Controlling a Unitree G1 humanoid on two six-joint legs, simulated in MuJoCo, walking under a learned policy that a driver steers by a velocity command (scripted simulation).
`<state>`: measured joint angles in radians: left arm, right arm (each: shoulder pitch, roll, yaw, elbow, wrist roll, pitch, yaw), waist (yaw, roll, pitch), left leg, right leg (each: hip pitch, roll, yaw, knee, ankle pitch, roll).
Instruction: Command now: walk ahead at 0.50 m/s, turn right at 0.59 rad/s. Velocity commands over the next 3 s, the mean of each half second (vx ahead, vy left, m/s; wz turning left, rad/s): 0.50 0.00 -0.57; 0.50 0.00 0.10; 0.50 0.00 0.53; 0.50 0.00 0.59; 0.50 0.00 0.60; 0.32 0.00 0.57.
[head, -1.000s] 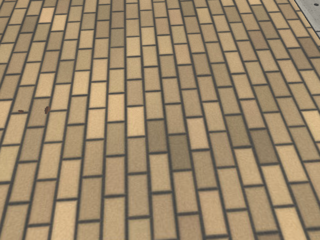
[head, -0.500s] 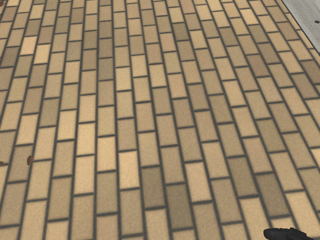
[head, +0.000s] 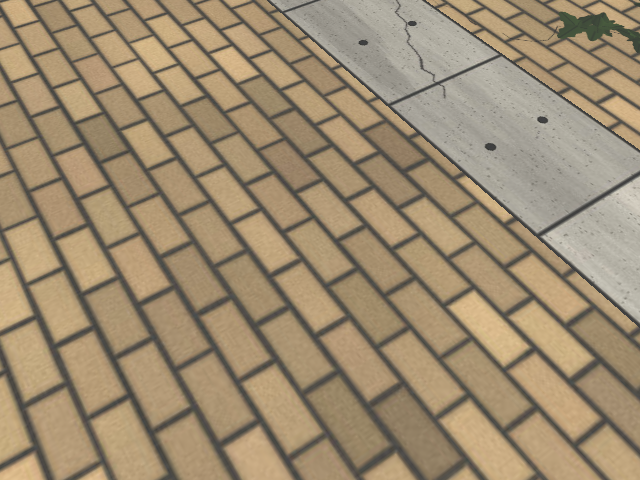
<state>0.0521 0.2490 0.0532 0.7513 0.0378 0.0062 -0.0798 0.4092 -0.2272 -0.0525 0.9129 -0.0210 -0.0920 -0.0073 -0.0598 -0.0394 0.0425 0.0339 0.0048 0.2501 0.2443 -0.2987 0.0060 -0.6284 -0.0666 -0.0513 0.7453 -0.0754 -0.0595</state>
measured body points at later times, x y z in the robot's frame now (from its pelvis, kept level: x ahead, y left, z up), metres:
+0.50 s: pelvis +0.26 -0.06 +0.00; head +0.29 -0.09 +0.45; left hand +0.33 +0.21 -0.12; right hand +0.38 -0.35 -0.11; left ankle +0.47 +0.06 -0.68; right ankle +0.17 -0.09 -0.74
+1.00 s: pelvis +0.55 -0.10 +0.01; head +0.58 -0.09 +0.46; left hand +0.77 +0.10 -0.10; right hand +0.48 -0.36 -0.12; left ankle +0.53 -0.02 -0.74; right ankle +0.64 -0.29 -0.69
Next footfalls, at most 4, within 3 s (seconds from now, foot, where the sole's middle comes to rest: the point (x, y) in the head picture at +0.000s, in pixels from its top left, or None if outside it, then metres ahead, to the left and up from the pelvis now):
0.10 right None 0.21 -0.10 -0.78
0.66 left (329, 429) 0.56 -0.03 -0.78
1.18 right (423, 331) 0.79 -0.27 -0.78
1.70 left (312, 253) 1.03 -0.02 -0.78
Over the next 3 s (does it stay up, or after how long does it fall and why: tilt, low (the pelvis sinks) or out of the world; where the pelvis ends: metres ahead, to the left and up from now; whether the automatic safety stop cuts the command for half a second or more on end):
stays up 1.42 0.21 0.00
